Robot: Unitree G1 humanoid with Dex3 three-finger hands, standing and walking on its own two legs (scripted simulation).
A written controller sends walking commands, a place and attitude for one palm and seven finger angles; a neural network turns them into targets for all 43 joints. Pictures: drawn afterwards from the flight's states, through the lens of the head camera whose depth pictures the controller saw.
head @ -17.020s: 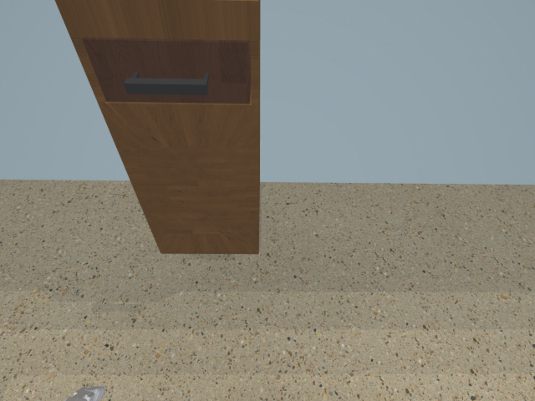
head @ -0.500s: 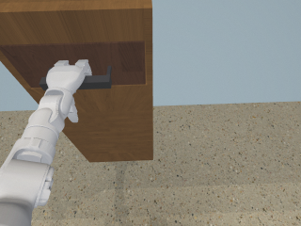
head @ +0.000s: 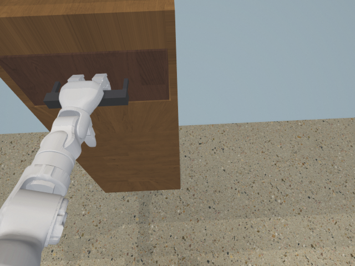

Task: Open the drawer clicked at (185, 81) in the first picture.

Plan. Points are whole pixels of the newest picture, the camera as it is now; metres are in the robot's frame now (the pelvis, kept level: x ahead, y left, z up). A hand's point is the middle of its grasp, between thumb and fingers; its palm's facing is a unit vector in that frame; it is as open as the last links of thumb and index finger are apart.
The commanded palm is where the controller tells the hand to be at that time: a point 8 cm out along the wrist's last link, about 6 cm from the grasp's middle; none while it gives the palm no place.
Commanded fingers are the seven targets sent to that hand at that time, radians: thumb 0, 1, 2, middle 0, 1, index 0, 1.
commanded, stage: lower the fingers behind the handle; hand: left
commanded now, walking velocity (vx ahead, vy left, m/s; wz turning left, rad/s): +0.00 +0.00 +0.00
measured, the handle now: (89, 91) +0.51 +0.22 +0.09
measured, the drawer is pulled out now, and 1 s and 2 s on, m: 0.00 0.00 0.11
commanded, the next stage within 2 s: close the thumb around the handle in 0.02 s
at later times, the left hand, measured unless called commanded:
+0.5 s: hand (89, 112) +0.46 +0.21 +0.07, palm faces -0.02 +0.01 -1.00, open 9.8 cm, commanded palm +0.44 +0.22 +0.13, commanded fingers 0.00 0.62 0.78 -0.38 -1.32 -0.38 -1.32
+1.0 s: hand (90, 114) +0.45 +0.21 +0.07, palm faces -0.01 +0.00 -1.00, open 6.2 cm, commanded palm +0.42 +0.22 +0.13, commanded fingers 0.00 0.90 0.90 -0.40 -1.35 -0.40 -1.35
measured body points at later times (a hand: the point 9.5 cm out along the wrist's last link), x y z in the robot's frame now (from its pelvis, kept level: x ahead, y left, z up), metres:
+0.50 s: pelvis -0.01 -0.01 +0.00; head +0.06 -0.03 +0.45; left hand +0.45 +0.21 +0.13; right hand +0.05 -0.28 -0.14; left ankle -0.05 +0.11 -0.72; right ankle +0.01 -0.13 -0.72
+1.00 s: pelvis -0.01 +0.00 +0.00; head +0.06 -0.02 +0.45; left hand +0.45 +0.21 +0.12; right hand +0.04 -0.27 -0.14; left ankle -0.05 +0.11 -0.72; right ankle +0.01 -0.13 -0.72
